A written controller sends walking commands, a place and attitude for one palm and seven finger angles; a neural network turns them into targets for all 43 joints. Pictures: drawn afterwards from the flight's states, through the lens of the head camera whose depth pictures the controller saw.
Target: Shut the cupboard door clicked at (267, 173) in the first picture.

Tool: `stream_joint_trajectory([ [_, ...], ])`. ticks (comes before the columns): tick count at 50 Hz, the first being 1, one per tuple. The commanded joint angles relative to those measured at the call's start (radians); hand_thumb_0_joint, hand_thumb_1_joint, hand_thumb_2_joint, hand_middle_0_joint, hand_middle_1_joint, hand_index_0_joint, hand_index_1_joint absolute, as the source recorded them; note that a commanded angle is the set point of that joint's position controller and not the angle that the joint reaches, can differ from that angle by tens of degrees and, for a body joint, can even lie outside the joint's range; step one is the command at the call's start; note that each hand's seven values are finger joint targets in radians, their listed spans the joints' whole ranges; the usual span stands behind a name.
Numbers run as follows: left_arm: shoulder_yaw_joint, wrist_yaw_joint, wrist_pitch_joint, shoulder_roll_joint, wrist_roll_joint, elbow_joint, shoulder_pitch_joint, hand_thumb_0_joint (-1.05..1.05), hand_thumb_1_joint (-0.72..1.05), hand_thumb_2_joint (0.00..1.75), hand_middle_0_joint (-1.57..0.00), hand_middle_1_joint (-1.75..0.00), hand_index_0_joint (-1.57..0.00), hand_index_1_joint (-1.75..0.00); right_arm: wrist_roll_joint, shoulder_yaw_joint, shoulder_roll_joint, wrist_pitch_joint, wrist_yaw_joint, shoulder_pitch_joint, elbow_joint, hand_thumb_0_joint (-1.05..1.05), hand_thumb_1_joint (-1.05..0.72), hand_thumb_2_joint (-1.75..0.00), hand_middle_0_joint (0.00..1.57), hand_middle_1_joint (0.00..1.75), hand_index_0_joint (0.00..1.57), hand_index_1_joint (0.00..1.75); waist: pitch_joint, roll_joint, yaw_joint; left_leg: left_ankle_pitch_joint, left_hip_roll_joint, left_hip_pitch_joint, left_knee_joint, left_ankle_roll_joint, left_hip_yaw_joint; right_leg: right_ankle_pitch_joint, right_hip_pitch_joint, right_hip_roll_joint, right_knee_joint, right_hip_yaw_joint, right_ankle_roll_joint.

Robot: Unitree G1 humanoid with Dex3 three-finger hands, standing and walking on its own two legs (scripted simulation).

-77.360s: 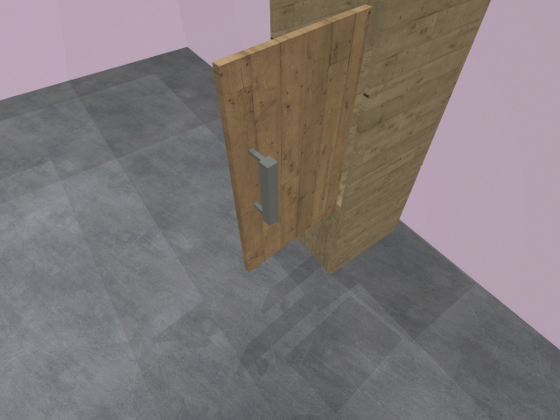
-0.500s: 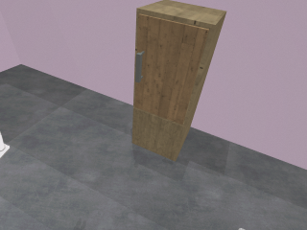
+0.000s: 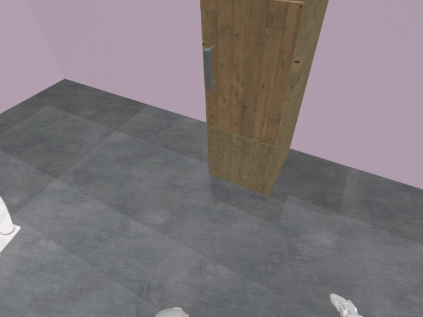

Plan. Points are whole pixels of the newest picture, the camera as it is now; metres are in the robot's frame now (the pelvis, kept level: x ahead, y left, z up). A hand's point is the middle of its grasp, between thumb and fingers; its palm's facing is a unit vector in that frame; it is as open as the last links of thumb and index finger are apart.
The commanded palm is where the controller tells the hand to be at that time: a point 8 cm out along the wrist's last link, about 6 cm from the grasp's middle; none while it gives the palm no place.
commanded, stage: stop stepping back and stand still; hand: left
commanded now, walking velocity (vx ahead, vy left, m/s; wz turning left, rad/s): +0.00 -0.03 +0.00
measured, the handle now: (210, 68) +1.04 +0.10 -0.01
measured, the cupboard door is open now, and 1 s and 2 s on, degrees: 0 0 0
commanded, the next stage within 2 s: let the arm hang, fingers relaxed in 0.68 s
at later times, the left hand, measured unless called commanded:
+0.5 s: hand (43, 195) +0.25 +0.29 +0.15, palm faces +0.41 -0.75 -0.52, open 7.4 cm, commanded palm +0.20 +0.32 +0.18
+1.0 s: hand (100, 307) +0.16 +0.26 -0.11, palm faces +0.00 -0.95 -0.33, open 7.4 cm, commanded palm none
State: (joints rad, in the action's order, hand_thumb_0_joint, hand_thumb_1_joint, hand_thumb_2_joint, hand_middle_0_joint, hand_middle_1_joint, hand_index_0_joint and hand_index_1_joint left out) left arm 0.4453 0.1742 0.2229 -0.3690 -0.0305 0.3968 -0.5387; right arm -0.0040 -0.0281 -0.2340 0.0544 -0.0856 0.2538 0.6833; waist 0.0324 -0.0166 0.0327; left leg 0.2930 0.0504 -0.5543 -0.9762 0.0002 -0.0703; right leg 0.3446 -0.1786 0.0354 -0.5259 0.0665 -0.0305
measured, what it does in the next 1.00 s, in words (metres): steps on the spot: left foot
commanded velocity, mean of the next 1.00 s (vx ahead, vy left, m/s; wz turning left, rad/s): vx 0.00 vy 0.00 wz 0.00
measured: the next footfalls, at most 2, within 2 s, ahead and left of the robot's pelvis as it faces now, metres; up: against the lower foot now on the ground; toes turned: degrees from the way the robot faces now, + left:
left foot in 0.12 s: +0.11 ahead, +0.14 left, +0.00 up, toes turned +7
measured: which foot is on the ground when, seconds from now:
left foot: up 0.00-0.10, down 0.12-1.00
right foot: down 0.00-1.00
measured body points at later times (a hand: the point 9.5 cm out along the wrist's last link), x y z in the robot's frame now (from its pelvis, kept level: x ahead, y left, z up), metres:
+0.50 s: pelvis +0.06 +0.02 +0.00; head +0.08 +0.01 +0.45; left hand +0.23 +0.33 +0.18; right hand +0.21 -0.20 -0.11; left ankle +0.07 +0.14 -0.74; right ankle +0.00 -0.09 -0.74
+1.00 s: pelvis +0.03 +0.04 -0.01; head +0.03 +0.02 +0.44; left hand +0.16 +0.30 -0.09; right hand +0.17 -0.22 -0.13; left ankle +0.07 +0.14 -0.74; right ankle +0.00 -0.09 -0.74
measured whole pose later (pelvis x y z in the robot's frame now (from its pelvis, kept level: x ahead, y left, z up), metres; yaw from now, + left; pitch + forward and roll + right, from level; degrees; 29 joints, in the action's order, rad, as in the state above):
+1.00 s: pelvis +0.03 +0.04 -0.01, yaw +0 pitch +0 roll +0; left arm 0.01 0.00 -0.06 -0.25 0.03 -0.56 -0.29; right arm 0.01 0.01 -0.31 0.00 0.01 0.15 0.80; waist 0.02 -0.06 -0.01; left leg 0.23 0.02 -0.35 -0.57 -0.04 -0.13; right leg 0.35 -0.24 0.05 -0.59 0.05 0.02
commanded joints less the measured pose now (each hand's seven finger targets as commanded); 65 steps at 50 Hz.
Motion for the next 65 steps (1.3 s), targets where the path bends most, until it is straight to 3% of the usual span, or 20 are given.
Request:
stream_joint_trajectory([
  [1,0.016,0.018,0.047,-0.188,0.0,0.186,0.217,0.0,0.9,0.9,-0.2,-0.3,-0.2,-0.3,0.008,-0.027,-0.075,0.087,-0.019,-0.151,-0.177,0.0,-0.9,-0.9,0.2,0.3,0.2,0.3,-0.056,0.243,-0.022,-0.043,-0.023,0.204,0.278,-0.021,-0.064,-0.076,-0.102,0.186,0.217,-0.146,-0.102],
  [4,0.048,0.023,0.058,-0.224,-0.003,0.299,0.192,0.0,0.9,0.9,-0.2,-0.3,-0.2,-0.3,0.011,-0.037,-0.093,0.101,-0.021,-0.14,-0.188,0.0,-0.9,-0.9,0.2,0.3,0.2,0.3,-0.042,0.098,-0.031,-0.069,-0.021,0.368,0.466,-0.031,-0.051,-0.057,-0.125,0.149,0.115,-0.121,-0.069],
  [5,0.066,0.023,0.067,-0.236,-0.008,0.355,0.179,0.0,0.9,0.9,-0.2,-0.3,-0.2,-0.3,0.007,-0.044,-0.11,0.103,-0.02,-0.13,-0.196,0.0,-0.9,-0.9,0.2,0.3,0.2,0.3,-0.015,-0.026,-0.041,-0.069,0.025,0.441,0.529,-0.051,0.038,-0.096,-0.155,0.119,-0.001,-0.109,-0.041],
  [6,0.095,0.028,0.078,-0.251,-0.009,0.422,0.165,0.0,0.9,0.9,-0.2,-0.3,-0.2,-0.3,0.005,-0.051,-0.132,0.099,-0.018,-0.128,-0.212,0.0,-0.9,-0.9,0.2,0.3,0.2,0.3,0.035,-0.218,-0.041,-0.175,0.144,0.527,0.566,-0.099,0.216,-0.061,-0.224,0.037,-0.149,-0.053,0.004],
  [7,0.127,0.033,0.087,-0.281,-0.004,0.436,0.139,0.0,0.9,0.9,-0.2,-0.3,-0.2,-0.3,0.007,-0.046,-0.127,0.096,-0.014,-0.12,-0.223,0.0,-0.9,-0.9,0.2,0.3,0.2,0.3,0.059,-0.312,-0.031,-0.287,0.239,0.533,0.614,-0.141,0.35,0.095,-0.25,-0.01,-0.231,-0.009,0.03],
  [8,0.121,0.026,0.09,-0.261,-0.006,0.403,0.105,0.0,0.9,0.9,-0.2,-0.3,-0.2,-0.3,0.007,-0.037,-0.103,0.095,-0.002,-0.12,-0.219,0.0,-0.9,-0.9,0.2,0.3,0.2,0.3,0.051,-0.274,-0.03,-0.256,0.241,0.463,0.662,-0.148,0.345,0.183,-0.225,-0.029,-0.264,-0.033,0.032],
  [9,0.157,0.023,0.085,-0.291,-0.01,0.424,0.088,0.0,0.9,0.9,-0.2,-0.3,-0.2,-0.3,0.017,-0.026,-0.086,0.101,0.0,-0.128,-0.208,0.0,-0.9,-0.9,0.2,0.3,0.2,0.3,0.047,-0.34,-0.035,-0.214,0.238,0.423,0.686,-0.146,0.332,0.172,-0.207,-0.009,-0.262,-0.034,0.032],
  [13,0.168,0.017,0.072,-0.259,-0.02,0.384,-0.025,0.0,0.9,0.9,-0.2,-0.3,-0.2,-0.3,-0.007,-0.013,-0.081,0.103,0.019,-0.112,-0.213,0.0,-0.9,-0.9,0.2,0.3,0.2,0.3,0.07,-0.211,-0.031,-0.235,0.145,0.307,0.549,-0.065,0.097,-0.091,0.01,-0.018,0.06,-0.001,0.04],
  [17,0.141,0.007,0.032,-0.201,-0.043,0.237,-0.125,0.0,0.9,0.9,-0.2,-0.3,-0.2,-0.3,-0.018,-0.027,-0.082,0.069,0.03,-0.089,-0.218,0.0,-0.9,-0.9,0.2,0.3,0.2,0.3,0.084,0.094,-0.056,-0.131,0.035,0.242,0.391,0.001,0.022,-0.39,0.036,0.124,0.137,-0.248,-0.032],
  [19,0.124,0.01,0.018,-0.203,-0.04,0.199,-0.1,0.0,0.9,0.9,-0.2,-0.3,-0.2,-0.3,-0.021,-0.018,-0.078,0.046,0.03,-0.093,-0.207,0.0,-0.9,-0.9,0.2,0.3,0.2,0.3,0.09,0.144,-0.059,-0.201,0.033,0.251,0.405,0.002,0.018,-0.592,0.067,0.147,0.104,-0.228,-0.033],
  [25,0.075,0.005,0.01,-0.223,-0.018,0.27,0.048,0.0,0.9,0.9,-0.2,-0.3,-0.2,-0.3,-0.015,-0.009,-0.082,0.041,0.001,-0.116,-0.218,0.0,-0.9,-0.9,0.2,0.3,0.2,0.3,0.144,0.0,-0.044,-0.572,0.092,0.444,0.474,-0.036,0.036,-0.591,0.027,0.035,0.015,-0.072,0.042],
  [35,0.142,0.02,0.027,-0.248,-0.028,0.345,-0.075,0.0,0.9,0.9,-0.2,-0.3,-0.2,-0.3,-0.015,-0.003,-0.071,0.04,0.008,-0.122,-0.238,0.0,-0.9,-0.9,0.2,0.3,0.2,0.3,0.108,-0.109,-0.039,-0.392,0.067,0.344,0.504,-0.014,0.041,-0.438,0.053,0.033,0.078,-0.084,0.019],
  [38,0.134,0.011,0.019,-0.221,-0.038,0.272,-0.107,0.0,0.9,0.9,-0.2,-0.3,-0.2,-0.3,-0.019,-0.006,-0.074,0.029,0.01,-0.114,-0.239,0.0,-0.9,-0.9,0.2,0.3,0.2,0.3,0.079,-0.07,-0.043,-0.333,0.074,0.317,0.521,-0.009,0.042,-0.398,0.037,0.026,0.102,-0.09,0.022],
  [39,-0.353,-0.134,-0.134,-0.051,0.049,-0.435,0.056,0.0,0.9,0.9,-0.2,-0.3,-0.2,-0.3,-0.026,-0.037,-0.267,0.099,0.098,-0.207,-0.073,0.0,-0.9,-0.9,0.2,0.3,0.2,0.3,0.002,-0.073,-0.066,-0.46,0.079,0.274,0.391,-0.013,0.035,-0.531,-0.077,0.104,-0.009,-0.035,0.013],
  [41,-0.339,-0.167,-0.233,-0.021,0.044,-0.474,0.085,0.0,0.9,0.9,-0.2,-0.3,-0.2,-0.3,-0.008,-0.042,-0.221,0.042,0.097,-0.117,-0.058,0.0,-0.9,-0.9,0.2,0.3,0.2,0.3,0.036,-0.096,-0.053,-0.309,0.108,0.296,0.443,-0.015,0.046,-0.268,-0.128,0.084,0.028,-0.068,0.021],
  [47,-0.377,-0.173,-0.216,-0.046,0.057,-0.818,0.238,0.0,0.9,0.9,-0.2,-0.3,-0.2,-0.3,0.022,-0.006,-0.206,-0.017,0.091,-0.103,0.006,0.0,-0.9,-0.9,0.2,0.3,0.2,0.3,0.029,0.254,-0.043,-0.258,0.075,0.289,0.471,-0.041,0.104,-0.227,-0.093,0.087,0.062,-0.108,-0.007],
  [49,-0.397,-0.163,-0.224,-0.019,0.052,-0.935,0.247,0.0,0.9,0.9,-0.2,-0.3,-0.2,-0.3,0.028,0.007,-0.166,-0.038,0.091,-0.08,0.048,0.0,-0.9,-0.9,0.2,0.3,0.2,0.3,0.025,0.214,-0.048,-0.265,0.055,0.336,0.477,-0.034,0.085,-0.229,-0.102,0.101,0.076,-0.119,-0.008],
  [56,-0.406,-0.152,-0.229,0.047,0.046,-1.248,0.19,0.0,0.9,0.9,-0.2,-0.3,-0.2,-0.3,0.031,0.013,-0.096,-0.065,0.079,-0.04,0.198,0.0,-0.9,-0.9,0.2,0.3,0.2,0.3,-0.046,-0.156,-0.039,0.02,0.052,0.309,0.626,-0.027,0.094,-0.029,-0.063,0.059,0.165,-0.11,-0.01],
  [60,-0.416,-0.152,-0.23,0.062,0.046,-1.359,0.154,0.0,0.9,0.9,-0.2,-0.3,-0.2,-0.3,0.023,0.002,-0.085,-0.072,0.069,0.014,0.262,0.0,-0.9,-0.9,0.2,0.3,0.2,0.3,-0.075,-0.166,-0.039,0.144,0.071,0.287,0.694,-0.029,0.122,-0.024,-0.042,0.041,0.18,-0.082,-0.01],
  [65,-0.425,-0.148,-0.223,0.091,0.048,-1.456,0.127,0.0,0.9,0.9,-0.2,-0.3,-0.2,-0.3,0.018,-0.009,-0.077,-0.069,0.06,0.073,0.326,0.0,-0.9,-0.9,0.2,0.3,0.2,0.3,-0.097,-0.02,-0.041,0.112,0.079,0.321,0.699,-0.038,0.124,-0.024,-0.067,0.044,0.207,-0.088,-0.009],
])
